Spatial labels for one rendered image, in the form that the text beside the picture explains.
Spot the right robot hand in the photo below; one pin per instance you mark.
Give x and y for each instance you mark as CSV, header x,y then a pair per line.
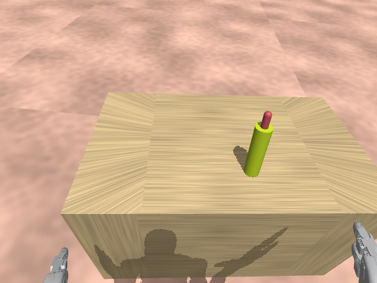
x,y
364,252

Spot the left robot hand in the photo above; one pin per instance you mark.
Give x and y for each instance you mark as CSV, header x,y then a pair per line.
x,y
59,273

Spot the bottle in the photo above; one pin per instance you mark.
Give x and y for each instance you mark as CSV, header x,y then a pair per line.
x,y
260,140

